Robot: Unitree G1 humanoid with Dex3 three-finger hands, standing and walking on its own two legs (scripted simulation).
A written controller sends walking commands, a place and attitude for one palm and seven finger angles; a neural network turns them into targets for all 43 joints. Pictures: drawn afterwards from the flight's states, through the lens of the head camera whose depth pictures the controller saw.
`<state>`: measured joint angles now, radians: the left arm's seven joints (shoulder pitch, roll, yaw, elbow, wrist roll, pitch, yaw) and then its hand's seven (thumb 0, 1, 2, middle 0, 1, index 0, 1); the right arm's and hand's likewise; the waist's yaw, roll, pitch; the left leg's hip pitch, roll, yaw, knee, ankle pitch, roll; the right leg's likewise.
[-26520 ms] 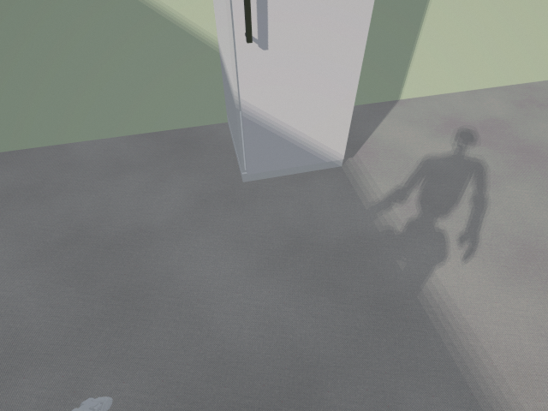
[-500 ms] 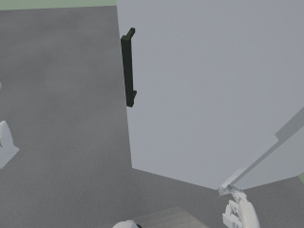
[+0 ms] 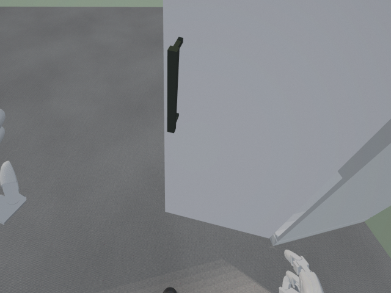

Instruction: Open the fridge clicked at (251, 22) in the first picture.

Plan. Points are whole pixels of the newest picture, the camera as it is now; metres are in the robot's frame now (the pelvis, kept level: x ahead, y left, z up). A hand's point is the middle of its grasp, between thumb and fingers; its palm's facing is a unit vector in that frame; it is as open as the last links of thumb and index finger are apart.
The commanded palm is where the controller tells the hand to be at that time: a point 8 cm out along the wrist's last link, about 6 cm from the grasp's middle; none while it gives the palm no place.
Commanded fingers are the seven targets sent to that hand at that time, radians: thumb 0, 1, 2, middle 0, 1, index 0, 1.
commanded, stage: step back with the hand held close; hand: left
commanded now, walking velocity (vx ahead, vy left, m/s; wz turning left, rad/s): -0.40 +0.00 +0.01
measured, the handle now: (174, 90) +0.53 +0.12 +0.11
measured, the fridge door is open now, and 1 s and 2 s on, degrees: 63 63 63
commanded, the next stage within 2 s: stop stepping back and stand still in 0.26 s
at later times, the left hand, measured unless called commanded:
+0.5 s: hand out of the picture +0.08 +0.25 +0.16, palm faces +0.32 -0.84 -0.45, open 7.4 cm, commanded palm +0.02 +0.30 +0.17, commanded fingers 0.00 0.90 0.90 -0.20 -0.30 -0.20 -0.30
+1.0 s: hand out of the picture +0.01 +0.26 +0.17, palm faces +0.43 -0.77 -0.46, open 7.4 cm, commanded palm -0.04 +0.31 +0.17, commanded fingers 0.00 0.90 0.90 -0.20 -0.30 -0.20 -0.30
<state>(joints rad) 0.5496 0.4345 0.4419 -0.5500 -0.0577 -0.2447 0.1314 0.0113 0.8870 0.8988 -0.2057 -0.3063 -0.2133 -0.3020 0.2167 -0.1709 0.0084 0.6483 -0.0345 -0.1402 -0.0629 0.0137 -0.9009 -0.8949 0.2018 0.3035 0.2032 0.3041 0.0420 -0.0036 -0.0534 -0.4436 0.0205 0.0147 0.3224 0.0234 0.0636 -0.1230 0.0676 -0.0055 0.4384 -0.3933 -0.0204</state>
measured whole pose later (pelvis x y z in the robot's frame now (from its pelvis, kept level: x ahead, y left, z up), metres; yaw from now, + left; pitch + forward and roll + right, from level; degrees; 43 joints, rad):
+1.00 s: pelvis -0.17 +0.01 -0.01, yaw +2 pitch -1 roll +0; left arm 0.56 0.43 0.40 -0.50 -0.02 -0.24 0.13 0.01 0.88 0.90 -0.21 -0.31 -0.22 -0.30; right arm 0.30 -0.19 0.01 0.68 -0.02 -0.14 -0.06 0.01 -0.90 -0.89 0.20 0.30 0.20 0.30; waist 0.00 -0.02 -0.03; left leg -0.40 0.00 0.01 0.83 -0.39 0.02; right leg -0.22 0.04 -0.05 0.55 -0.31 -0.07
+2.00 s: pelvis -0.18 +0.04 -0.01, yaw +5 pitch +0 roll -2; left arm 0.35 0.18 0.01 1.13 0.01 0.03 0.01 0.01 0.93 0.90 -0.20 -0.30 -0.21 -0.30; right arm 0.31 -0.17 0.00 1.10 -0.03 0.04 -0.03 0.01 -0.91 -0.89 0.20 0.30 0.20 0.30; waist 0.00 -0.01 0.08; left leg -0.35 -0.01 -0.01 0.51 -0.16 0.03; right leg -0.20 0.00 -0.10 0.46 -0.27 -0.01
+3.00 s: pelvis -0.15 +0.04 +0.00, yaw +3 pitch -1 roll +0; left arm 0.16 0.28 0.02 1.13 0.01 -0.01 0.01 0.00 0.90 0.90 -0.20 -0.30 -0.20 -0.30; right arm 0.12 -0.27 -0.01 1.13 -0.02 0.00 -0.02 0.01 -0.91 -0.89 0.20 0.30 0.20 0.30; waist 0.00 0.01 0.06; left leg -0.21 -0.02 0.03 0.38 -0.16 0.03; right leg -0.09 -0.01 -0.06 0.36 -0.26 0.00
